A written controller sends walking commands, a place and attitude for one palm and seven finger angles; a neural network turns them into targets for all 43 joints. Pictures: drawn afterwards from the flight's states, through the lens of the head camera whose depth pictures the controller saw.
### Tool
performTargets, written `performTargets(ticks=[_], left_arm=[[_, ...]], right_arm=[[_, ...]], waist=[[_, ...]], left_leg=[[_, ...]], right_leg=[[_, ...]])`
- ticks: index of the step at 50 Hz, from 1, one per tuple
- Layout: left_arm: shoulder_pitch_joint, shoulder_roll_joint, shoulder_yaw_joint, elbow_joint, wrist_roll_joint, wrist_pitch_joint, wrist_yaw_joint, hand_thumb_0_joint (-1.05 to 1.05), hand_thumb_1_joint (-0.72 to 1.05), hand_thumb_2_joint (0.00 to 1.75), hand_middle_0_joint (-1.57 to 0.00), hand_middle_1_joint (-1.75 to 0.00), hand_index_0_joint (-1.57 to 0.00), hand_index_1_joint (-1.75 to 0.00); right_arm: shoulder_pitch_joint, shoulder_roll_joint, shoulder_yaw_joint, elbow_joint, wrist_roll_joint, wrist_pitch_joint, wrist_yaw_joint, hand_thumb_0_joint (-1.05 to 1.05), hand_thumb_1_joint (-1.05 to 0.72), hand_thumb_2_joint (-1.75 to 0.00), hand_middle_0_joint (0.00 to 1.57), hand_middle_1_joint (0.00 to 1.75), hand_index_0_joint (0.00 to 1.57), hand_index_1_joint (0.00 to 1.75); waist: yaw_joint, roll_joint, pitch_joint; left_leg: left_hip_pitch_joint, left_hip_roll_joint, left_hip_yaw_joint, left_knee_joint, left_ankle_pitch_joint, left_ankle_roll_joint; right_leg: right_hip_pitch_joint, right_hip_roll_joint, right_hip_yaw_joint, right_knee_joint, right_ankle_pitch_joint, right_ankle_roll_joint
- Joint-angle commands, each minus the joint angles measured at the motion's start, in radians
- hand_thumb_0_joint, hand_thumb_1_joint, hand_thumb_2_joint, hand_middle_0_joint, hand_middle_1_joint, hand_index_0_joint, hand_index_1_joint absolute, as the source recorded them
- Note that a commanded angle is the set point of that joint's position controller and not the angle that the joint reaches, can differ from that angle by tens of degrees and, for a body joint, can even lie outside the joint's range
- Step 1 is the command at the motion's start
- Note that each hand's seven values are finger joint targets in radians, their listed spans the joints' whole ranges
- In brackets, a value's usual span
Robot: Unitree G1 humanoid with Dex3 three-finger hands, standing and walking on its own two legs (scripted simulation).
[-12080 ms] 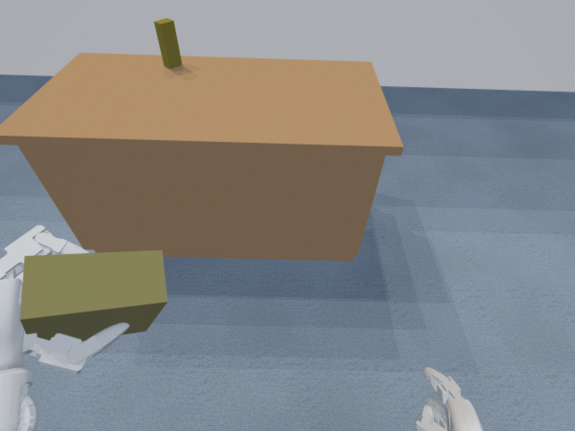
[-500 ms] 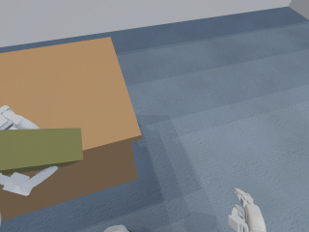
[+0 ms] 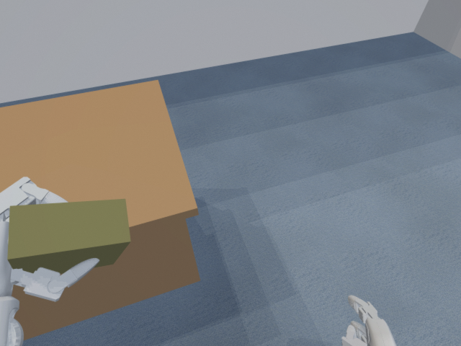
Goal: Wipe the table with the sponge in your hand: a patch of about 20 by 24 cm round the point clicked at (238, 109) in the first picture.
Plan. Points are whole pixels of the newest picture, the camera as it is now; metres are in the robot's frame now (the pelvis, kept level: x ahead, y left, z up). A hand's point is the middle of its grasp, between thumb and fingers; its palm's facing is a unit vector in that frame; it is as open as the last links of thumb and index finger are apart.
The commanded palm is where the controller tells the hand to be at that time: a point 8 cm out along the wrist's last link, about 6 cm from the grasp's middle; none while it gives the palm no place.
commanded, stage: come to a stop and stand still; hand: left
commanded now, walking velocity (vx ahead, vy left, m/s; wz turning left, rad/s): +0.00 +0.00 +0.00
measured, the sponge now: (87, 238) +0.23 +0.20 +0.14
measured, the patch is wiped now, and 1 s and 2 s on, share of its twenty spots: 0.00 0.00 0.00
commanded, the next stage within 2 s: look again from close up in 1.16 s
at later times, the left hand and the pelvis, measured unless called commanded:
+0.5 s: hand out of the picture +0.18 +0.30 +0.16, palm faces +0.40 -0.82 -0.40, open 9.8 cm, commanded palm +0.12 +0.32 +0.18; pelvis -0.05 +0.04 +0.00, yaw -1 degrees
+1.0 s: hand out of the picture +0.23 +0.32 +0.17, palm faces +0.35 -0.85 -0.39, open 9.8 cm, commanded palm +0.17 +0.35 +0.18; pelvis +0.01 +0.07 +0.00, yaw +0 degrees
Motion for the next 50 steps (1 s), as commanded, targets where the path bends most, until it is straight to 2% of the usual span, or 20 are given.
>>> performTargets(ticks=[1,2,3,4,5,6,7,9,11,12,15,16,21,25,29,36,41,43,46,50], left_arm=[[-0.05,0.199,0.119,-0.27,-0.005,-0.08,0.032,0.0,0.1,1.3,-1.2,-1.6,-1.2,-1.6],[-0.022,0.183,0.114,-0.224,-0.004,-0.078,0.03,0.0,0.1,1.3,-1.2,-1.6,-1.2,-1.6],[-1.032,0.94,0.688,-0.351,0.107,-0.147,0.011,0.0,0.1,1.3,-1.2,-1.6,-1.2,-1.6],[-0.588,0.406,0.33,0.138,0.029,-0.103,-0.038,0.0,0.1,1.3,-1.2,-1.6,-1.2,-1.6],[-0.426,0.279,0.216,0.167,0.012,-0.115,-0.06,0.0,0.1,1.3,-1.2,-1.6,-1.2,-1.6],[-0.344,0.153,0.107,0.141,-0.019,-0.149,-0.067,0.0,0.1,1.3,-1.2,-1.6,-1.2,-1.6],[-0.282,0.155,0.093,0.019,-0.029,-0.169,-0.055,0.0,0.1,1.3,-1.2,-1.6,-1.2,-1.6],[-0.186,0.148,0.056,-0.074,-0.031,-0.176,-0.048,0.0,0.1,1.3,-1.2,-1.6,-1.2,-1.6],[-0.116,0.172,0.073,-0.112,-0.023,-0.165,-0.04,0.0,0.1,1.3,-1.2,-1.6,-1.2,-1.6],[-0.122,0.185,0.088,-0.126,-0.016,-0.163,-0.037,0.0,0.1,1.3,-1.2,-1.6,-1.2,-1.6],[-0.171,0.244,0.177,-0.135,-0.008,-0.164,-0.03,0.0,0.1,1.3,-1.2,-1.6,-1.2,-1.6],[-0.226,0.291,0.219,-0.174,-0.005,-0.17,-0.028,0.0,0.1,1.3,-1.2,-1.6,-1.2,-1.6],[-0.316,0.222,0.17,-0.142,0.006,-0.171,-0.043,0.0,0.1,1.3,-1.2,-1.6,-1.2,-1.6],[-0.293,0.146,0.091,-0.118,0.023,-0.161,-0.049,0.0,0.1,1.3,-1.2,-1.6,-1.2,-1.6],[-0.294,0.124,0.059,-0.1,0.033,-0.147,-0.049,0.0,0.1,1.3,-1.2,-1.6,-1.2,-1.6],[-0.267,0.187,0.129,-0.171,0.027,-0.153,-0.042,0.0,0.1,1.3,-1.2,-1.6,-1.2,-1.6],[-0.199,0.185,0.129,-0.224,0.004,-0.15,-0.046,0.0,0.1,1.3,-1.2,-1.6,-1.2,-1.6],[-0.167,0.178,0.125,-0.225,-0.004,-0.143,-0.048,0.0,0.1,1.3,-1.2,-1.6,-1.2,-1.6],[-0.129,0.176,0.131,-0.209,-0.007,-0.131,-0.05,0.0,0.1,1.3,-1.2,-1.6,-1.2,-1.6],[-0.115,0.181,0.139,-0.209,-0.009,-0.12,-0.047,0.0,0.1,1.3,-1.2,-1.6,-1.2,-1.6]], right_arm=[[-0.084,-0.095,-0.047,-0.174,0.006,-0.043,-0.013,0.0,-0.9,-0.9,0.2,0.3,0.2,0.3],[-0.088,-0.097,-0.045,-0.181,0.009,-0.043,-0.014,0.0,-0.9,-0.9,0.2,0.3,0.2,0.3],[0.109,-0.11,-0.088,-0.125,-0.018,-0.123,-0.021,0.0,-0.9,-0.9,0.2,0.3,0.2,0.3],[0.011,-0.029,-0.05,-0.105,-0.003,-0.117,-0.001,0.0,-0.9,-0.9,0.2,0.3,0.2,0.3],[-0.008,-0.074,-0.064,-0.17,0.011,-0.145,0.005,0.0,-0.9,-0.9,0.2,0.3,0.2,0.3],[-0.025,-0.067,-0.049,-0.178,0.02,-0.158,0.029,0.0,-0.9,-0.9,0.2,0.3,0.2,0.3],[-0.016,-0.083,-0.048,-0.179,0.023,-0.157,0.047,0.0,-0.9,-0.9,0.2,0.3,0.2,0.3],[-0.043,-0.094,-0.045,-0.182,0.022,-0.167,0.061,0.0,-0.9,-0.9,0.2,0.3,0.2,0.3],[-0.066,-0.103,-0.041,-0.19,0.012,-0.172,0.057,0.0,-0.9,-0.9,0.2,0.3,0.2,0.3],[-0.07,-0.099,-0.034,-0.202,0.011,-0.173,0.052,0.0,-0.9,-0.9,0.2,0.3,0.2,0.3],[-0.074,-0.101,-0.03,-0.212,0.006,-0.182,0.039,0.0,-0.9,-0.9,0.2,0.3,0.2,0.3],[-0.078,-0.104,-0.026,-0.212,0.003,-0.184,0.037,0.0,-0.9,-0.9,0.2,0.3,0.2,0.3],[-0.077,-0.082,-0.017,-0.205,0.002,-0.204,0.041,0.0,-0.9,-0.9,0.2,0.3,0.2,0.3],[-0.062,-0.085,-0.019,-0.184,0.0,-0.217,0.055,0.0,-0.9,-0.9,0.2,0.3,0.2,0.3],[-0.049,-0.088,-0.018,-0.168,-0.009,-0.214,0.058,0.0,-0.9,-0.9,0.2,0.3,0.2,0.3],[-0.07,-0.081,-0.013,-0.184,-0.017,-0.192,0.049,0.0,-0.9,-0.9,0.2,0.3,0.2,0.3],[-0.065,-0.089,-0.02,-0.194,-0.017,-0.176,0.047,0.0,-0.9,-0.9,0.2,0.3,0.2,0.3],[-0.062,-0.091,-0.025,-0.195,-0.012,-0.162,0.047,0.0,-0.9,-0.9,0.2,0.3,0.2,0.3],[-0.061,-0.094,-0.029,-0.198,-0.011,-0.145,0.047,0.0,-0.9,-0.9,0.2,0.3,0.2,0.3],[-0.068,-0.093,-0.034,-0.202,-0.006,-0.122,0.044,0.0,-0.9,-0.9,0.2,0.3,0.2,0.3]], waist=[[0.026,0.093,-0.173],[0.028,0.123,-0.146],[0.047,-0.116,0.088],[0.032,-0.09,-0.127],[0.067,-0.029,-0.067],[0.057,0.092,-0.122],[0.054,0.141,-0.17],[0.072,0.053,-0.146],[0.068,0.06,-0.08],[0.063,0.017,-0.058],[0.055,-0.006,-0.062],[0.052,0.057,-0.071],[0.051,0.112,-0.061],[0.05,0.026,-0.055],[0.043,0.001,-0.018],[0.045,0.112,-0.122],[0.04,0.088,-0.191],[0.038,0.085,-0.21],[0.037,0.096,-0.202],[0.034,0.066,-0.193]], left_leg=[[0.091,0.153,-0.116,-0.187,0.309,0.041],[0.065,0.167,-0.122,-0.178,0.323,0.05],[-0.167,0.071,0.033,0.012,0.156,0.036],[-0.083,-0.031,0.01,0.069,0.079,0.028],[-0.038,-0.023,0.007,0.034,0.013,0.012],[-0.017,-0.011,0.007,-0.048,0.027,0.016],[0.006,-0.008,-0.006,-0.097,0.052,0.026],[-0.006,0.013,-0.044,-0.155,0.027,0.045],[-0.022,0.041,-0.08,-0.209,-0.06,0.052],[-0.08,0.058,-0.109,-0.249,-0.124,0.059],[-0.15,0.083,-0.143,-0.28,-0.156,0.07],[-0.163,0.091,-0.158,-0.299,-0.172,0.07],[-0.234,0.125,-0.18,-0.353,-0.281,0.081],[-0.203,0.096,-0.166,-0.315,-0.259,0.069],[-0.133,0.058,-0.16,-0.287,-0.22,0.045],[-0.058,0.081,-0.196,-0.312,0.031,0.021],[0.079,0.069,-0.158,-0.197,0.498,-0.037],[0.136,0.081,-0.149,-0.167,0.629,-0.056],[0.153,0.087,-0.15,-0.158,0.709,-0.074],[0.122,0.094,-0.151,-0.154,0.66,-0.071]], right_leg=[[0.106,-0.151,0.218,-0.086,0.134,0.112],[0.095,-0.127,0.216,-0.088,0.126,0.117],[-0.01,-0.12,0.273,-0.207,0.333,0.281],[0.073,-0.208,0.295,-0.167,0.372,0.162],[0.044,-0.228,0.378,-0.246,0.412,0.175],[0.128,-0.247,0.34,-0.219,0.376,0.148],[0.187,-0.229,0.305,-0.203,0.241,0.15],[0.158,-0.184,0.28,-0.226,-0.07,0.17],[0.066,-0.15,0.253,-0.218,-0.226,0.127],[0.075,-0.128,0.228,-0.184,-0.251,0.113],[0.118,-0.098,0.203,-0.112,-0.179,0.095],[0.134,-0.091,0.193,-0.083,-0.157,0.089],[0.199,-0.075,0.167,0.013,-0.077,0.088],[0.179,-0.08,0.204,-0.061,-0.106,0.085],[0.073,-0.08,0.253,-0.173,-0.195,0.079],[0.176,-0.059,0.196,-0.093,0.074,0.08],[0.171,-0.066,0.161,-0.056,0.298,0.071],[0.144,-0.065,0.15,-0.043,0.312,0.072],[0.12,-0.064,0.138,-0.032,0.286,0.07],[0.148,-0.068,0.139,-0.049,0.286,0.067]])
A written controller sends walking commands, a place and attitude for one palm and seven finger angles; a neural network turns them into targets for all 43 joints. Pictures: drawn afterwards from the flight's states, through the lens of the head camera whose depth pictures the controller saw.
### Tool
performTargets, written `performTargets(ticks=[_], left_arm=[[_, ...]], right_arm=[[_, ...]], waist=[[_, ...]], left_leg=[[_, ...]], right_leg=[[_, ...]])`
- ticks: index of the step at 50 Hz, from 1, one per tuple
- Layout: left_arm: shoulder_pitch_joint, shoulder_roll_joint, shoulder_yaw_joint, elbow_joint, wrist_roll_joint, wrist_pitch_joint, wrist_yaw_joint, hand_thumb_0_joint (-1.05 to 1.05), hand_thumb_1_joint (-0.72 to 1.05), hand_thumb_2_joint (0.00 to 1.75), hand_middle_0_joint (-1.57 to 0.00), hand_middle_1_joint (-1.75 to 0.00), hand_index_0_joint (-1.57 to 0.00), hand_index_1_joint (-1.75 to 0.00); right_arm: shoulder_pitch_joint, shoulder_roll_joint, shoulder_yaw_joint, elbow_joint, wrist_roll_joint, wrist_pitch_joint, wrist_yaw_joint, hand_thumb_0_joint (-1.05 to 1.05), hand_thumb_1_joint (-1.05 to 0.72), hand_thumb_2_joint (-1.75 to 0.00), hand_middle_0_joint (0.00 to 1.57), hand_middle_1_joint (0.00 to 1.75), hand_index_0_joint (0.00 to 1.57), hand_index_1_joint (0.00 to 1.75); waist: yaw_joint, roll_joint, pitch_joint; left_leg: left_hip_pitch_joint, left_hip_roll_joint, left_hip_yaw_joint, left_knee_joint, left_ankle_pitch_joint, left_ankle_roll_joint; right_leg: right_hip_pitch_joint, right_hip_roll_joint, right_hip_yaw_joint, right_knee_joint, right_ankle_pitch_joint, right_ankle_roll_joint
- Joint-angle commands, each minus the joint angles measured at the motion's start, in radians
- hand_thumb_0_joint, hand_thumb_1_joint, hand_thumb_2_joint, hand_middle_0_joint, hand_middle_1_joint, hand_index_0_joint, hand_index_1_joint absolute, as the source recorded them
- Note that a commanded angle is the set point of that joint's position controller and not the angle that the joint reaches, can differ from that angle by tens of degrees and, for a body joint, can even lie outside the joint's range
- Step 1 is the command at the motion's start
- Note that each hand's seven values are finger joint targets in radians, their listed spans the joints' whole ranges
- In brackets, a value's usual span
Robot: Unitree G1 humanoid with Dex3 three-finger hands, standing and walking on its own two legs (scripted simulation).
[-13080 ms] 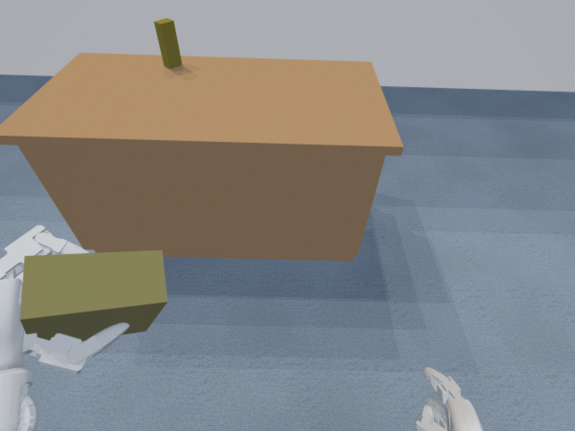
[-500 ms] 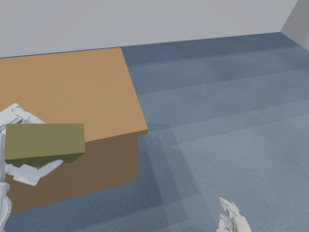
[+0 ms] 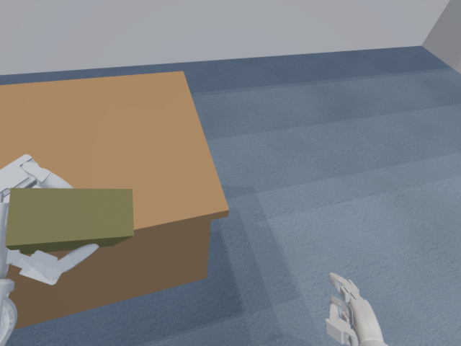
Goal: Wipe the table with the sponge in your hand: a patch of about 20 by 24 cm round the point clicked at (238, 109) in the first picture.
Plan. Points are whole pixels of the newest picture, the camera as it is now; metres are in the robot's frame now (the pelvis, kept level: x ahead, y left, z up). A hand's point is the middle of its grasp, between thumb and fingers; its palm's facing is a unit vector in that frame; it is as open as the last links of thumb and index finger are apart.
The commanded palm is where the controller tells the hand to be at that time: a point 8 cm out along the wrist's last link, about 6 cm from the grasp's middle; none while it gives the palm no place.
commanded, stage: come to a stop and stand still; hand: left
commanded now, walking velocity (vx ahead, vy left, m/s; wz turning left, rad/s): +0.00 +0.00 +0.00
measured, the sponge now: (89, 222) +0.23 +0.21 +0.14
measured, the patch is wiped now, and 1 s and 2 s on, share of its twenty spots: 0.00 0.00 0.00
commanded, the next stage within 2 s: look again from close up in 0.16 s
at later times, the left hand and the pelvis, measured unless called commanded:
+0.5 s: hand (50, 238) +0.20 +0.24 +0.16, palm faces +0.39 -0.84 -0.36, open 9.8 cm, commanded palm +0.15 +0.27 +0.17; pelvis -0.01 -0.01 +0.00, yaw +1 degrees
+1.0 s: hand (55, 229) +0.22 +0.25 +0.15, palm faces +0.34 -0.85 -0.40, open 9.8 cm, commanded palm +0.16 +0.28 +0.17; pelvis +0.00 +0.01 -0.01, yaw -1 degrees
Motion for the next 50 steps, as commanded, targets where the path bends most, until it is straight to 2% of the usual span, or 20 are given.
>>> performTargets(ticks=[1,5,6,9,13,21,25,27,30,31,34,35,37,39,41,43,45,46,48,50], left_arm=[[-0.041,0.145,0.104,-0.225,-0.015,-0.049,0.025,0.0,0.1,1.3,-1.2,-1.6,-1.2,-1.6],[-0.041,0.144,0.101,-0.237,-0.019,-0.047,0.03,0.0,0.1,1.3,-1.2,-1.6,-1.2,-1.6],[-0.052,0.152,0.107,-0.252,-0.017,-0.046,0.03,0.0,0.1,1.3,-1.2,-1.6,-1.2,-1.6],[-0.051,0.139,0.095,-0.229,-0.02,-0.042,0.034,0.0,0.1,1.3,-1.2,-1.6,-1.2,-1.6],[-0.043,0.127,0.088,-0.196,-0.022,-0.035,0.037,0.0,0.1,1.3,-1.2,-1.6,-1.2,-1.6],[-0.086,0.13,0.075,-0.201,-0.016,-0.036,0.04,0.0,0.1,1.3,-1.2,-1.6,-1.2,-1.6],[-0.089,0.116,0.064,-0.171,-0.011,-0.035,0.044,0.0,0.1,1.3,-1.2,-1.6,-1.2,-1.6],[-0.097,0.116,0.063,-0.166,-0.011,-0.035,0.044,0.0,0.1,1.3,-1.2,-1.6,-1.2,-1.6],[-0.088,0.114,0.064,-0.153,-0.01,-0.035,0.045,0.0,0.1,1.3,-1.2,-1.6,-1.2,-1.6],[-0.09,0.119,0.067,-0.157,-0.01,-0.035,0.044,0.0,0.1,1.3,-1.2,-1.6,-1.2,-1.6],[-0.068,0.119,0.064,-0.152,-0.008,-0.038,0.045,0.0,0.1,1.3,-1.2,-1.6,-1.2,-1.6],[-0.063,0.12,0.064,-0.155,-0.009,-0.039,0.045,0.0,0.1,1.3,-1.2,-1.6,-1.2,-1.6],[-0.063,0.12,0.06,-0.162,-0.012,-0.04,0.044,0.0,0.1,1.3,-1.2,-1.6,-1.2,-1.6],[-0.058,0.131,0.067,-0.164,-0.011,-0.04,0.049,0.0,0.1,1.3,-1.2,-1.6,-1.2,-1.6],[-0.075,0.147,0.076,-0.187,-0.013,-0.045,0.052,0.0,0.1,1.3,-1.2,-1.6,-1.2,-1.6],[-0.051,0.147,0.084,-0.187,-0.013,-0.048,0.055,0.0,0.1,1.3,-1.2,-1.6,-1.2,-1.6],[-0.033,0.155,0.094,-0.199,-0.014,-0.05,0.055,0.0,0.1,1.3,-1.2,-1.6,-1.2,-1.6],[-0.028,0.165,0.104,-0.205,-0.016,-0.05,0.053,0.0,0.1,1.3,-1.2,-1.6,-1.2,-1.6],[-0.025,0.171,0.109,-0.231,-0.015,-0.053,0.05,0.0,0.1,1.3,-1.2,-1.6,-1.2,-1.6],[-0.008,0.177,0.117,-0.221,-0.017,-0.047,0.044,0.0,0.1,1.3,-1.2,-1.6,-1.2,-1.6]], right_arm=[[-0.051,-0.134,-0.06,-0.145,0.004,-0.029,-0.019,0.0,-0.9,-0.9,0.2,0.3,0.2,0.3],[-0.058,-0.131,-0.059,-0.146,0.006,-0.023,-0.025,0.0,-0.9,-0.9,0.2,0.3,0.2,0.3],[-0.061,-0.131,-0.059,-0.147,0.004,-0.022,-0.027,0.0,-0.9,-0.9,0.2,0.3,0.2,0.3],[-0.063,-0.132,-0.06,-0.142,0.006,-0.02,-0.029,0.0,-0.9,-0.9,0.2,0.3,0.2,0.3],[-0.071,-0.128,-0.057,-0.142,0.007,-0.013,-0.035,0.0,-0.9,-0.9,0.2,0.3,0.2,0.3],[-0.085,-0.133,-0.057,-0.134,0.004,-0.014,-0.045,0.0,-0.9,-0.9,0.2,0.3,0.2,0.3],[-0.079,-0.134,-0.057,-0.133,0.005,-0.016,-0.049,0.0,-0.9,-0.9,0.2,0.3,0.2,0.3],[-0.083,-0.13,-0.056,-0.135,0.005,-0.015,-0.051,0.0,-0.9,-0.9,0.2,0.3,0.2,0.3],[-0.079,-0.135,-0.059,-0.132,0.005,-0.019,-0.051,0.0,-0.9,-0.9,0.2,0.3,0.2,0.3],[-0.083,-0.138,-0.06,-0.131,0.004,-0.018,-0.051,0.0,-0.9,-0.9,0.2,0.3,0.2,0.3],[-0.083,-0.141,-0.062,-0.138,0.001,-0.019,-0.045,0.0,-0.9,-0.9,0.2,0.3,0.2,0.3],[-0.081,-0.142,-0.066,-0.137,0.002,-0.018,-0.042,0.0,-0.9,-0.9,0.2,0.3,0.2,0.3],[-0.082,-0.146,-0.067,-0.139,0.001,-0.014,-0.036,0.0,-0.9,-0.9,0.2,0.3,0.2,0.3],[-0.079,-0.148,-0.07,-0.136,0.002,-0.009,-0.033,0.0,-0.9,-0.9,0.2,0.3,0.2,0.3],[-0.079,-0.156,-0.074,-0.135,0.004,-0.003,-0.027,0.0,-0.9,-0.9,0.2,0.3,0.2,0.3],[-0.075,-0.152,-0.073,-0.134,0.005,0.003,-0.026,0.0,-0.9,-0.9,0.2,0.3,0.2,0.3],[-0.083,-0.155,-0.074,-0.138,0.005,0.008,-0.024,0.0,-0.9,-0.9,0.2,0.3,0.2,0.3],[-0.094,-0.158,-0.072,-0.141,0.005,0.011,-0.024,0.0,-0.9,-0.9,0.2,0.3,0.2,0.3],[-0.092,-0.162,-0.074,-0.154,0.007,0.013,-0.026,0.0,-0.9,-0.9,0.2,0.3,0.2,0.3],[-0.081,-0.158,-0.077,-0.16,0.005,0.015,-0.027,0.0,-0.9,-0.9,0.2,0.3,0.2,0.3]], waist=[[-0.004,0.132,-0.213],[-0.003,0.131,-0.215],[-0.003,0.152,-0.219],[-0.002,0.139,-0.206],[-0.001,0.101,-0.194],[0.0,0.14,-0.16],[0.001,0.114,-0.129],[0.0,0.117,-0.124],[0.0,0.085,-0.136],[-0.002,0.104,-0.133],[-0.004,0.08,-0.143],[-0.007,0.052,-0.15],[-0.015,0.053,-0.143],[-0.021,0.027,-0.138],[-0.029,0.046,-0.13],[-0.029,0.041,-0.138],[-0.025,0.08,-0.149],[-0.021,0.133,-0.149],[-0.012,0.173,-0.166],[-0.007,0.156,-0.18]], left_leg=[[0.051,0.18,-0.141,-0.03,0.629,-0.175],[0.044,0.178,-0.134,-0.033,0.578,-0.17],[0.043,0.174,-0.135,-0.03,0.596,-0.174],[0.032,0.176,-0.14,-0.048,0.537,-0.176],[-0.016,0.168,-0.139,-0.06,0.405,-0.157],[-0.066,0.162,-0.16,-0.125,0.232,-0.137],[-0.106,0.163,-0.166,-0.16,0.089,-0.112],[-0.116,0.162,-0.17,-0.17,0.066,-0.112],[-0.11,0.147,-0.156,-0.146,0.064,-0.095],[-0.114,0.144,-0.159,-0.146,0.075,-0.099],[-0.114,0.129,-0.131,-0.086,0.04,-0.071],[-0.109,0.121,-0.126,-0.057,0.037,-0.066],[-0.103,0.111,-0.12,-0.007,0.016,-0.065],[-0.095,0.104,-0.113,0.041,0.003,-0.059],[-0.09,0.105,-0.115,0.076,-0.009,-0.06],[-0.079,0.113,-0.116,0.055,0.016,-0.06],[-0.076,0.13,-0.131,0.015,0.072,-0.061],[-0.082,0.15,-0.154,-0.02,0.11,-0.071],[-0.091,0.192,-0.185,-0.067,0.24,-0.09],[-0.077,0.207,-0.163,-0.054,0.374,-0.102]], right_leg=[[0.119,-0.047,0.042,0.018,0.288,-0.033],[0.131,-0.05,0.046,0.016,0.292,-0.033],[0.131,-0.053,0.046,0.024,0.302,-0.036],[0.129,-0.049,0.047,0.015,0.263,-0.034],[0.156,-0.061,0.065,-0.013,0.267,-0.032],[0.148,-0.058,0.073,-0.026,0.174,-0.023],[0.151,-0.055,0.083,-0.053,0.113,-0.018],[0.155,-0.056,0.086,-0.056,0.105,-0.018],[0.156,-0.066,0.102,-0.079,0.109,-0.021],[0.155,-0.067,0.099,-0.076,0.11,-0.023],[0.138,-0.104,0.156,-0.107,0.08,-0.036],[0.126,-0.121,0.182,-0.122,0.053,-0.044],[0.078,-0.162,0.237,-0.146,-0.016,-0.067],[0.038,-0.195,0.274,-0.163,-0.065,-0.084],[-0.003,-0.226,0.298,-0.16,-0.097,-0.101],[-0.001,-0.213,0.273,-0.113,-0.06,-0.099],[0.02,-0.171,0.227,-0.043,0.006,-0.084],[0.028,-0.141,0.191,0.008,0.045,-0.072],[0.071,-0.073,0.106,0.137,0.146,-0.047],[0.079,-0.062,0.064,0.17,0.115,-0.035]])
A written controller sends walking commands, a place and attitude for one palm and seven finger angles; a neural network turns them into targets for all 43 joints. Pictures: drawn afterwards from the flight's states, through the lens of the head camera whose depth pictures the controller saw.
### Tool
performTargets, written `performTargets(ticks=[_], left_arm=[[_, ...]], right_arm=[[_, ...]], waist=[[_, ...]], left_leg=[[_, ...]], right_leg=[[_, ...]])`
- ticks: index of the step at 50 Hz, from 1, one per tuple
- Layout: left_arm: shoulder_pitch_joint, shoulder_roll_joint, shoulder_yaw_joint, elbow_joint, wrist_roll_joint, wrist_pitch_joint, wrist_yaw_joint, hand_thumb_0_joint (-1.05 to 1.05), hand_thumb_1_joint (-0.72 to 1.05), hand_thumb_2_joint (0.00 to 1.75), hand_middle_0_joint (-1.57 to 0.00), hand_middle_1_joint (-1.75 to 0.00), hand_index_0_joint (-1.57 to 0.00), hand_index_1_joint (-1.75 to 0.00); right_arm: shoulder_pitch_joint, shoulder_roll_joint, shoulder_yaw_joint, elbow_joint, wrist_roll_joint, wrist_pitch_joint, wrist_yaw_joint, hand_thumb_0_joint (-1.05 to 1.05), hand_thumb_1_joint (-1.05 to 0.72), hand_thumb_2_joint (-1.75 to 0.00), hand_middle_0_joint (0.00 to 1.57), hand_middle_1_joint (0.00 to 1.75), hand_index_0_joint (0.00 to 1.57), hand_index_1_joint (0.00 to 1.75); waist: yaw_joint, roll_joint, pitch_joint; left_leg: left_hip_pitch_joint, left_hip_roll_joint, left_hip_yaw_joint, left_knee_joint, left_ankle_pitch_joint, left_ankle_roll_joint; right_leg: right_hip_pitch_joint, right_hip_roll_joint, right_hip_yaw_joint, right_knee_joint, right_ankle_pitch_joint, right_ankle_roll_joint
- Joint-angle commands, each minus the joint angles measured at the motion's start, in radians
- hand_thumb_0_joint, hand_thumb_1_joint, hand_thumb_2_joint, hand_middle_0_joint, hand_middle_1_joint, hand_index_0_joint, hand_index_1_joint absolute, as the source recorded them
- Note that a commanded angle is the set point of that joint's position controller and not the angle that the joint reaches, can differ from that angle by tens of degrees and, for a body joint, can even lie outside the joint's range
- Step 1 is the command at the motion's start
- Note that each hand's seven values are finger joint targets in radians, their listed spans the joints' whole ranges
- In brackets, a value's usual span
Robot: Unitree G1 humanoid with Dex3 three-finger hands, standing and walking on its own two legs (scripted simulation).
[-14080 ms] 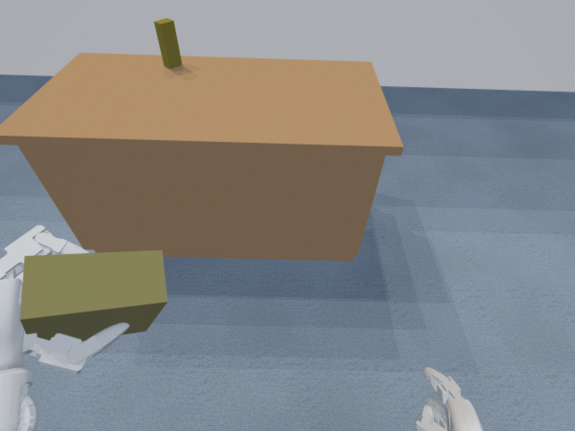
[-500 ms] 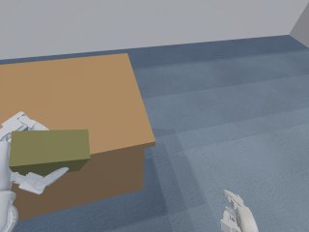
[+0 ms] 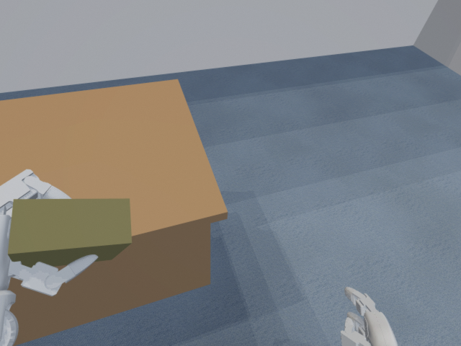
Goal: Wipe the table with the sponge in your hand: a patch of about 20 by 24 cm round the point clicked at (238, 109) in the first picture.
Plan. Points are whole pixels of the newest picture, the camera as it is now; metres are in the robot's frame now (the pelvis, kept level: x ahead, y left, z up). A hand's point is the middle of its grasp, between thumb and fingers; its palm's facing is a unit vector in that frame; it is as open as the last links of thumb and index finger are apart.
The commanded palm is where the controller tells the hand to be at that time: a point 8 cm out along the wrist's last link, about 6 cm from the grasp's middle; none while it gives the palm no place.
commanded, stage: shuffle to correct the standing spot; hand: left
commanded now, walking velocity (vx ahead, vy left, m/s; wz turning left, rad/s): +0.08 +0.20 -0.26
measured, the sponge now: (88, 234) +0.23 +0.21 +0.14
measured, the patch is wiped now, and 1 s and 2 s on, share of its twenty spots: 0.00 0.00 0.00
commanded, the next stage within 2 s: come to a stop and stand still in 1.46 s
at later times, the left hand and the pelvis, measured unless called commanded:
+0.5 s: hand (30, 192) +0.26 +0.28 +0.18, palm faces +0.31 -0.84 -0.44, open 9.8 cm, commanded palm +0.19 +0.34 +0.18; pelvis +0.02 +0.07 -0.01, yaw -3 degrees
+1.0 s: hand out of the picture +0.27 +0.40 +0.17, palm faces +0.33 -0.83 -0.45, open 9.8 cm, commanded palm +0.22 +0.44 +0.18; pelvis +0.04 +0.18 -0.02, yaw -5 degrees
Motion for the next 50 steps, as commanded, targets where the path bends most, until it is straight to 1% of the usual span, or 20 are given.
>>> performTargets(ticks=[1,5,8,9,12,14,16,20,23,24,26,30,35,38,40,42,44,46,48,50], left_arm=[[-0.061,0.183,0.133,-0.239,-0.016,-0.064,0.015,0.0,0.1,1.3,-1.2,-1.6,-1.2,-1.6],[-0.02,0.177,0.142,-0.235,-0.023,-0.058,0.013,0.0,0.1,1.3,-1.2,-1.6,-1.2,-1.6],[-0.028,0.151,0.137,-0.236,-0.036,-0.064,0.028,0.0,0.1,1.3,-1.2,-1.6,-1.2,-1.6],[-0.07,0.147,0.132,-0.27,-0.032,-0.06,0.035,0.0,0.1,1.3,-1.2,-1.6,-1.2,-1.6],[-0.169,0.167,0.118,-0.342,-0.002,-0.064,0.036,0.0,0.1,1.3,-1.2,-1.6,-1.2,-1.6],[-0.161,0.189,0.135,-0.321,0.014,-0.066,0.03,0.0,0.1,1.3,-1.2,-1.6,-1.2,-1.6],[-0.193,0.213,0.163,-0.331,-0.001,-0.065,0.031,0.0,0.1,1.3,-1.2,-1.6,-1.2,-1.6],[-0.119,0.171,0.151,-0.265,0.005,-0.077,0.027,0.0,0.1,1.3,-1.2,-1.6,-1.2,-1.6],[-0.021,0.159,0.157,-0.175,-0.032,-0.072,0.033,0.0,0.1,1.3,-1.2,-1.6,-1.2,-1.6],[0.0,0.151,0.154,-0.201,-0.034,-0.071,0.039,0.0,0.1,1.3,-1.2,-1.6,-1.2,-1.6],[0.039,0.187,0.203,-0.219,-0.024,-0.075,0.05,0.0,0.1,1.3,-1.2,-1.6,-1.2,-1.6],[0.026,0.192,0.198,-0.261,-0.012,-0.07,0.056,0.0,0.1,1.3,-1.2,-1.6,-1.2,-1.6],[-0.04,0.227,0.212,-0.348,-0.001,-0.077,0.047,0.0,0.1,1.3,-1.2,-1.6,-1.2,-1.6],[-0.05,0.196,0.203,-0.325,0.003,-0.089,0.046,0.0,0.1,1.3,-1.2,-1.6,-1.2,-1.6],[-0.006,0.186,0.186,-0.257,-0.016,-0.082,0.051,0.0,0.1,1.3,-1.2,-1.6,-1.2,-1.6],[0.004,0.192,0.214,-0.246,-0.027,-0.073,0.064,0.0,0.1,1.3,-1.2,-1.6,-1.2,-1.6],[-0.01,0.169,0.199,-0.269,-0.015,-0.065,0.062,0.0,0.1,1.3,-1.2,-1.6,-1.2,-1.6],[-0.059,0.193,0.184,-0.38,-0.005,-0.084,0.057,0.0,0.1,1.3,-1.2,-1.6,-1.2,-1.6],[-0.041,0.178,0.169,-0.326,-0.005,-0.071,0.045,0.0,0.1,1.3,-1.2,-1.6,-1.2,-1.6],[-0.094,0.173,0.166,-0.342,-0.007,-0.071,0.048,0.0,0.1,1.3,-1.2,-1.6,-1.2,-1.6]], right_arm=[[-0.104,-0.115,-0.048,-0.176,-0.001,-0.05,-0.012,0.0,-0.9,-0.9,0.2,0.3,0.2,0.3],[-0.099,-0.122,-0.067,-0.183,0.007,-0.042,0.004,0.0,-0.9,-0.9,0.2,0.3,0.2,0.3],[-0.088,-0.124,-0.073,-0.16,0.027,-0.025,0.019,0.0,-0.9,-0.9,0.2,0.3,0.2,0.3],[-0.064,-0.109,-0.068,-0.136,0.019,-0.016,0.025,0.0,-0.9,-0.9,0.2,0.3,0.2,0.3],[-0.078,-0.08,-0.045,-0.107,0.014,-0.017,-0.004,0.0,-0.9,-0.9,0.2,0.3,0.2,0.3],[-0.081,-0.091,-0.059,-0.146,0.019,-0.06,-0.019,0.0,-0.9,-0.9,0.2,0.3,0.2,0.3],[-0.097,-0.069,-0.042,-0.139,0.0,-0.078,-0.019,0.0,-0.9,-0.9,0.2,0.3,0.2,0.3],[-0.111,-0.089,-0.032,-0.122,0.013,-0.102,0.006,0.0,-0.9,-0.9,0.2,0.3,0.2,0.3],[-0.072,-0.099,-0.066,-0.133,0.024,-0.082,0.018,0.0,-0.9,-0.9,0.2,0.3,0.2,0.3],[-0.079,-0.11,-0.071,-0.127,0.024,-0.074,0.02,0.0,-0.9,-0.9,0.2,0.3,0.2,0.3],[-0.072,-0.078,-0.048,-0.097,0.015,-0.048,0.026,0.0,-0.9,-0.9,0.2,0.3,0.2,0.3],[-0.095,-0.038,-0.045,-0.101,0.018,-0.062,-0.016,0.0,-0.9,-0.9,0.2,0.3,0.2,0.3],[-0.077,-0.087,-0.064,-0.129,0.016,-0.115,-0.029,0.0,-0.9,-0.9,0.2,0.3,0.2,0.3],[-0.08,-0.099,-0.06,-0.112,0.023,-0.132,-0.011,0.0,-0.9,-0.9,0.2,0.3,0.2,0.3],[-0.057,-0.088,-0.09,-0.124,0.034,-0.114,-0.003,0.0,-0.9,-0.9,0.2,0.3,0.2,0.3],[-0.073,-0.075,-0.071,-0.097,0.03,-0.086,0.0,0.0,-0.9,-0.9,0.2,0.3,0.2,0.3],[-0.067,-0.056,-0.052,-0.08,0.026,-0.069,-0.007,0.0,-0.9,-0.9,0.2,0.3,0.2,0.3],[-0.086,-0.09,-0.078,-0.126,0.025,-0.092,-0.021,0.0,-0.9,-0.9,0.2,0.3,0.2,0.3],[-0.088,-0.081,-0.068,-0.122,0.008,-0.104,-0.015,0.0,-0.9,-0.9,0.2,0.3,0.2,0.3],[-0.099,-0.083,-0.062,-0.102,0.013,-0.117,-0.01,0.0,-0.9,-0.9,0.2,0.3,0.2,0.3]], waist=[[0.013,0.139,-0.143],[0.028,0.066,-0.163],[0.011,-0.225,-0.101],[-0.003,-0.155,-0.076],[-0.04,0.228,-0.138],[-0.009,0.35,-0.118],[-0.01,0.238,-0.049],[0.019,0.111,-0.132],[-0.007,-0.261,-0.114],[-0.002,-0.2,-0.068],[-0.011,-0.101,-0.097],[-0.016,-0.033,-0.126],[0.0,0.284,-0.133],[0.007,0.118,-0.148],[-0.011,-0.345,-0.128],[-0.01,-0.248,-0.071],[-0.053,-0.023,-0.089],[-0.03,0.324,-0.141],[-0.018,0.292,-0.112],[-0.014,0.205,-0.101]], left_leg=[[-0.032,0.204,-0.167,-0.123,0.475,-0.136],[-0.126,0.156,-0.112,0.062,0.565,-0.204],[-0.31,0.14,-0.28,0.534,-0.239,-0.121],[-0.281,0.211,-0.369,0.468,-0.295,-0.098],[0.131,0.083,-0.112,-0.028,0.045,-0.102],[-0.02,0.286,-0.314,-0.214,-0.044,0.031],[-0.084,0.311,-0.434,-0.235,0.116,0.08],[-0.129,0.212,-0.175,0.016,0.328,-0.01],[-0.407,0.071,-0.096,0.518,-0.162,-0.117],[-0.415,0.132,-0.206,0.592,-0.17,-0.116],[-0.372,0.194,-0.244,0.503,-0.186,-0.103],[0.013,0.061,0.052,-0.014,0.14,-0.107],[0.012,0.289,-0.22,-0.047,0.541,0.047],[-0.153,0.206,-0.109,0.109,0.345,-0.032],[-0.251,0.065,-0.009,0.392,0.019,-0.117],[-0.275,0.165,-0.162,0.364,-0.238,-0.096],[-0.04,0.104,-0.065,-0.008,0.031,-0.096],[0.13,0.287,-0.286,-0.123,0.508,0.009],[0.01,0.33,-0.343,-0.151,0.376,0.071],[-0.005,0.287,-0.231,-0.102,0.436,0.06]], right_leg=[[0.139,-0.064,0.043,0.084,0.137,-0.041],[0.262,-0.103,0.069,0.028,0.23,-0.104],[0.071,-0.467,0.572,-0.103,0.327,-0.26],[-0.02,-0.473,0.526,-0.078,0.227,-0.225],[-0.232,-0.131,0.131,0.152,0.006,-0.065],[-0.169,0.018,0.004,0.465,-0.248,0.001],[-0.196,-0.025,0.045,0.546,-0.256,0.0],[0.166,-0.061,-0.016,-0.046,0.048,-0.009],[0.255,-0.481,0.519,-0.194,0.359,-0.223],[0.16,-0.504,0.532,-0.176,0.334,-0.244],[0.108,-0.448,0.342,-0.062,0.368,-0.196],[-0.019,-0.224,0.052,0.056,0.261,-0.053],[-0.109,-0.072,-0.06,0.332,-0.241,0.021],[0.151,-0.118,-0.025,0.02,0.141,-0.006],[0.151,-0.394,0.334,-0.084,0.393,-0.148],[0.066,-0.467,0.329,-0.053,0.342,-0.169],[-0.046,-0.273,0.063,0.15,0.259,-0.043],[-0.227,-0.079,-0.056,0.498,-0.191,0.035],[-0.253,-0.083,-0.013,0.631,-0.336,0.016],[-0.208,-0.087,-0.055,0.483,-0.276,0.018]])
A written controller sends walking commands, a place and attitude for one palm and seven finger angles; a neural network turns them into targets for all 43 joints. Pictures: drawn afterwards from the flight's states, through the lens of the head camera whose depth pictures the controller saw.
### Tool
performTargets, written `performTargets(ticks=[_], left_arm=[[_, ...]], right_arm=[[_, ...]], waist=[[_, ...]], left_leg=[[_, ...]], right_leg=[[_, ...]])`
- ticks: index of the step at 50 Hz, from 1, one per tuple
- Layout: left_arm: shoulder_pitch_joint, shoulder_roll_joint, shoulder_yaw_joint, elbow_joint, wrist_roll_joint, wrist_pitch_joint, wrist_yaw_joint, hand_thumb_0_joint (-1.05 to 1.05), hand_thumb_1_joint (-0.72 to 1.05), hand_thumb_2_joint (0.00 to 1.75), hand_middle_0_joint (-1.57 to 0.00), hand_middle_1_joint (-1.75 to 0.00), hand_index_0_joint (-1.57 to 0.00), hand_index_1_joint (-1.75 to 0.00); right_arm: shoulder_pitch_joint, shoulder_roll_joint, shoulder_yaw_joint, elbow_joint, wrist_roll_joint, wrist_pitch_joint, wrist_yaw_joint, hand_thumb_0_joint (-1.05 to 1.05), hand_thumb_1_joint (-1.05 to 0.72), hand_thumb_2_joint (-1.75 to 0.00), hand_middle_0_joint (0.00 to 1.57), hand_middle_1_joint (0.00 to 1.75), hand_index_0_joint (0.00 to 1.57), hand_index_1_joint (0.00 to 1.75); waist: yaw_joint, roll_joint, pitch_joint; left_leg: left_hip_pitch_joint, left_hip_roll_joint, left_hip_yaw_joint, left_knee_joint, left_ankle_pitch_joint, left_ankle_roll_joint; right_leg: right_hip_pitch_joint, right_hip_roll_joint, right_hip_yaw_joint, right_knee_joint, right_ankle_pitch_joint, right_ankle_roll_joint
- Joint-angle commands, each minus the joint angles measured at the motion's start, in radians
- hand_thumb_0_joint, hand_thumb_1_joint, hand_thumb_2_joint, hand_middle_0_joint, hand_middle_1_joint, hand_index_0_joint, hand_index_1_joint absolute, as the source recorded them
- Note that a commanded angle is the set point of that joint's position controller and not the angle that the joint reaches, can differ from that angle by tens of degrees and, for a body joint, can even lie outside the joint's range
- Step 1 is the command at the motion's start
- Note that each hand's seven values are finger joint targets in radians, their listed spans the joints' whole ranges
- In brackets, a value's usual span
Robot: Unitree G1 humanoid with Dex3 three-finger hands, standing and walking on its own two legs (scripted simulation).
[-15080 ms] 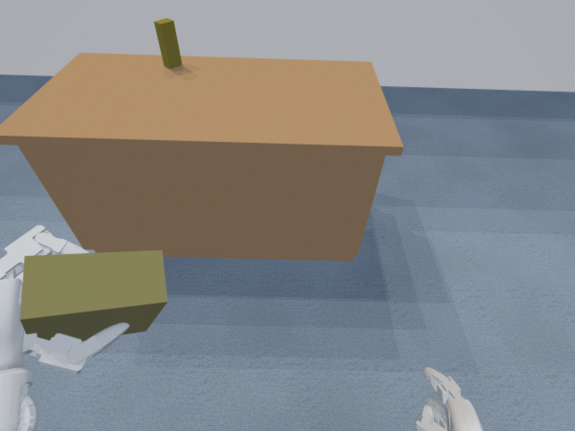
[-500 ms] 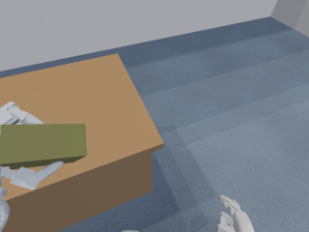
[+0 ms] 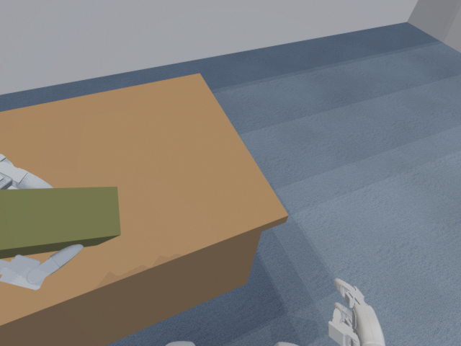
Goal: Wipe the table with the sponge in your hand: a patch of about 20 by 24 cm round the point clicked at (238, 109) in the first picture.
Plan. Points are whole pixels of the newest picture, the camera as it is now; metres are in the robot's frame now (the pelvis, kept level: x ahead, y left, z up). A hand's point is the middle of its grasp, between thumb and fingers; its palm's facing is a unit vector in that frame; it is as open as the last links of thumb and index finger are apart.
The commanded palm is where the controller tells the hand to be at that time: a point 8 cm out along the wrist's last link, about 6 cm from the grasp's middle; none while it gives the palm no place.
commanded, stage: shuffle to correct the standing spot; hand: left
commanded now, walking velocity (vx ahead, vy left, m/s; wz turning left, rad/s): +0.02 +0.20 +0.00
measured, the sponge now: (72, 222) +0.23 +0.22 +0.16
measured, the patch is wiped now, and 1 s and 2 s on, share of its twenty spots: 0.00 0.00 0.00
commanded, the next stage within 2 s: come to a stop and stand still in 0.46 s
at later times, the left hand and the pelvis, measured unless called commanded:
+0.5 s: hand out of the picture +0.21 +0.34 +0.19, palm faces +0.38 -0.78 -0.49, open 9.8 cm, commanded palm +0.14 +0.39 +0.20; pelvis -0.01 +0.10 +0.00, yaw +2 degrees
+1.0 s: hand out of the picture +0.20 +0.40 +0.18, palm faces +0.39 -0.83 -0.40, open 9.8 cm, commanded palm +0.15 +0.43 +0.20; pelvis -0.01 +0.15 +0.02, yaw +1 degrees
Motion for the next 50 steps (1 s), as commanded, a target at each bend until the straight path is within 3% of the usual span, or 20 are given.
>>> performTargets(ticks=[1,4,5,7,8,12,15,18,22,23,24,25,27,28,29,32,36,39,42,50], left_arm=[[-0.106,0.163,0.091,-0.272,-0.015,-0.058,0.021,0.0,0.1,1.3,-1.2,-1.6,-1.2,-1.6],[-0.053,0.145,0.085,-0.221,-0.018,-0.051,0.014,0.0,0.1,1.3,-1.2,-1.6,-1.2,-1.6],[-0.04,0.162,0.095,-0.198,-0.015,-0.048,0.016,0.0,0.1,1.3,-1.2,-1.6,-1.2,-1.6],[0.005,0.141,0.091,-0.126,-0.046,-0.031,0.02,0.0,0.1,1.3,-1.2,-1.6,-1.2,-1.6],[-0.028,0.122,0.067,-0.168,-0.047,-0.026,0.025,0.0,0.1,1.3,-1.2,-1.6,-1.2,-1.6],[-0.036,0.159,0.116,-0.211,-0.018,-0.047,0.034,0.0,0.1,1.3,-1.2,-1.6,-1.2,-1.6],[-0.034,0.15,0.083,-0.246,-0.013,-0.053,0.048,0.0,0.1,1.3,-1.2,-1.6,-1.2,-1.6],[-0.028,0.172,0.105,-0.25,-0.003,-0.052,0.036,0.0,0.1,1.3,-1.2,-1.6,-1.2,-1.6],[-0.02,0.174,0.136,-0.265,-0.005,-0.076,0.025,0.0,0.1,1.3,-1.2,-1.6,-1.2,-1.6],[0.006,0.189,0.147,-0.229,-0.007,-0.072,0.026,0.0,0.1,1.3,-1.2,-1.6,-1.2,-1.6],[0.03,0.165,0.127,-0.195,-0.021,-0.064,0.026,0.0,0.1,1.3,-1.2,-1.6,-1.2,-1.6],[0.036,0.157,0.13,-0.182,-0.036,-0.058,0.031,0.0,0.1,1.3,-1.2,-1.6,-1.2,-1.6],[0.019,0.144,0.125,-0.192,-0.028,-0.041,0.035,0.0,0.1,1.3,-1.2,-1.6,-1.2,-1.6],[-0.006,0.137,0.116,-0.214,-0.024,-0.042,0.033,0.0,0.1,1.3,-1.2,-1.6,-1.2,-1.6],[-0.031,0.132,0.106,-0.25,-0.02,-0.055,0.032,0.0,0.1,1.3,-1.2,-1.6,-1.2,-1.6],[-0.08,0.152,0.088,-0.218,-0.01,-0.049,0.012,0.0,0.1,1.3,-1.2,-1.6,-1.2,-1.6],[-0.1,0.134,0.061,-0.237,-0.001,-0.042,0.006,0.0,0.1,1.3,-1.2,-1.6,-1.2,-1.6],[-0.082,0.141,0.051,-0.163,-0.002,-0.032,0.0,0.0,0.1,1.3,-1.2,-1.6,-1.2,-1.6],[-0.026,0.093,0.03,-0.076,-0.02,-0.003,-0.008,0.0,0.1,1.3,-1.2,-1.6,-1.2,-1.6],[-0.133,0.126,0.023,-0.151,-0.007,-0.004,0.012,0.0,0.1,1.3,-1.2,-1.6,-1.2,-1.6]], right_arm=[[-0.078,-0.154,-0.04,-0.137,0.001,-0.078,-0.009,0.0,-0.9,-0.9,0.2,0.3,0.2,0.3],[-0.076,-0.154,-0.019,-0.14,-0.001,-0.073,-0.005,0.0,-0.9,-0.9,0.2,0.3,0.2,0.3],[-0.066,-0.148,-0.016,-0.144,0.0,-0.063,-0.005,0.0,-0.9,-0.9,0.2,0.3,0.2,0.3],[-0.028,-0.155,-0.048,-0.157,0.012,-0.044,0.0,0.0,-0.9,-0.9,0.2,0.3,0.2,0.3],[-0.034,-0.182,-0.062,-0.147,0.01,-0.035,0.008,0.0,-0.9,-0.9,0.2,0.3,0.2,0.3],[-0.078,-0.102,-0.018,-0.129,-0.001,-0.026,-0.009,0.0,-0.9,-0.9,0.2,0.3,0.2,0.3],[-0.064,-0.116,-0.041,-0.135,-0.009,-0.056,-0.039,0.0,-0.9,-0.9,0.2,0.3,0.2,0.3],[-0.046,-0.163,-0.059,-0.161,0.004,-0.076,-0.036,0.0,-0.9,-0.9,0.2,0.3,0.2,0.3],[-0.058,-0.171,-0.05,-0.153,0.009,-0.087,-0.011,0.0,-0.9,-0.9,0.2,0.3,0.2,0.3],[-0.047,-0.158,-0.05,-0.154,0.015,-0.08,-0.008,0.0,-0.9,-0.9,0.2,0.3,0.2,0.3],[-0.013,-0.158,-0.077,-0.165,0.017,-0.07,-0.001,0.0,-0.9,-0.9,0.2,0.3,0.2,0.3],[-0.018,-0.166,-0.085,-0.161,0.022,-0.056,0.001,0.0,-0.9,-0.9,0.2,0.3,0.2,0.3],[-0.025,-0.129,-0.043,-0.119,0.01,-0.031,0.001,0.0,-0.9,-0.9,0.2,0.3,0.2,0.3],[-0.032,-0.136,-0.039,-0.116,0.01,-0.033,-0.009,0.0,-0.9,-0.9,0.2,0.3,0.2,0.3],[-0.052,-0.161,-0.051,-0.136,0.005,-0.047,-0.019,0.0,-0.9,-0.9,0.2,0.3,0.2,0.3],[-0.059,-0.138,-0.047,-0.125,-0.01,-0.073,-0.025,0.0,-0.9,-0.9,0.2,0.3,0.2,0.3],[-0.066,-0.134,-0.023,-0.119,-0.003,-0.093,-0.019,0.0,-0.9,-0.9,0.2,0.3,0.2,0.3],[-0.056,-0.134,-0.007,-0.119,-0.014,-0.082,-0.022,0.0,-0.9,-0.9,0.2,0.3,0.2,0.3],[-0.033,-0.149,-0.025,-0.117,-0.01,-0.07,-0.025,0.0,-0.9,-0.9,0.2,0.3,0.2,0.3],[-0.081,-0.14,-0.011,-0.148,-0.01,-0.063,-0.052,0.0,-0.9,-0.9,0.2,0.3,0.2,0.3]], waist=[[-0.005,0.244,-0.174],[0.015,0.193,-0.2],[0.008,0.076,-0.219],[-0.012,-0.251,-0.192],[-0.017,-0.236,-0.152],[-0.019,-0.07,-0.173],[-0.02,0.061,-0.191],[-0.012,0.32,-0.145],[0.006,0.189,-0.196],[-0.003,0.04,-0.237],[-0.019,-0.261,-0.231],[-0.008,-0.34,-0.18],[-0.054,-0.096,-0.145],[-0.06,0.098,-0.134],[-0.04,0.311,-0.147],[-0.023,0.298,-0.151],[-0.005,0.229,-0.196],[-0.013,0.16,-0.183],[-0.024,-0.051,-0.144],[0.002,0.153,-0.153]], left_leg=[[0.118,0.219,-0.19,-0.263,0.476,0.119],[-0.005,0.174,-0.166,-0.159,0.262,0.061],[-0.099,0.123,-0.133,-0.053,0.096,0.033],[-0.24,0.026,-0.113,0.383,-0.19,-0.048],[-0.261,0.08,-0.208,0.508,-0.164,-0.057],[-0.02,0.106,-0.109,0.061,-0.113,-0.021],[0.171,0.033,0.045,-0.27,0.204,-0.026],[0.14,0.227,-0.222,-0.255,0.569,0.091],[-0.008,0.161,-0.139,-0.1,0.417,0.044],[-0.087,0.088,-0.068,0.008,0.226,0.01],[-0.127,0.009,-0.012,0.168,0.068,-0.041],[-0.139,0.053,-0.093,0.25,-0.126,-0.045],[0.055,0.117,-0.165,-0.056,-0.087,-0.009],[0.093,0.063,-0.125,-0.248,0.06,-0.021],[0.135,0.149,-0.238,-0.34,0.235,0.015],[0.13,0.267,-0.43,-0.395,0.317,0.079],[0.166,0.201,-0.218,-0.318,0.382,0.044],[-0.023,0.149,-0.205,-0.307,0.039,-0.005],[0.1,0.06,-0.142,-0.184,0.039,-0.014],[0.103,0.165,-0.233,-0.41,0.151,-0.007]], right_leg=[[0.004,0.051,-0.096,-0.095,0.012,-0.016],[0.282,0.029,-0.093,-0.51,0.318,-0.029],[0.397,-0.058,-0.009,-0.589,0.434,-0.065],[0.32,-0.422,0.475,-0.689,0.536,-0.252],[0.246,-0.45,0.486,-0.679,0.483,-0.285],[0.156,-0.252,0.092,-0.485,0.664,-0.145],[0.189,-0.108,-0.024,-0.322,0.54,-0.068],[0.031,0.056,-0.113,-0.118,0.046,-0.006],[0.296,0.027,-0.09,-0.446,0.361,-0.037],[0.395,-0.076,0.019,-0.496,0.538,-0.075],[0.36,-0.243,0.247,-0.549,0.578,-0.168],[0.286,-0.35,0.331,-0.585,0.564,-0.227],[0.065,-0.262,0.158,-0.453,0.411,-0.131],[0.069,-0.098,-0.004,-0.293,0.381,-0.065],[0.019,0.037,-0.088,-0.133,0.256,-0.017],[-0.069,0.085,-0.009,0.054,-0.003,-0.016],[0.124,0.105,-0.063,-0.405,0.145,-0.03],[0.37,0.068,0.018,-0.619,0.35,-0.061],[0.158,-0.024,0.181,-0.701,0.245,-0.129],[0.288,0.072,0.034,-0.586,0.37,-0.051]])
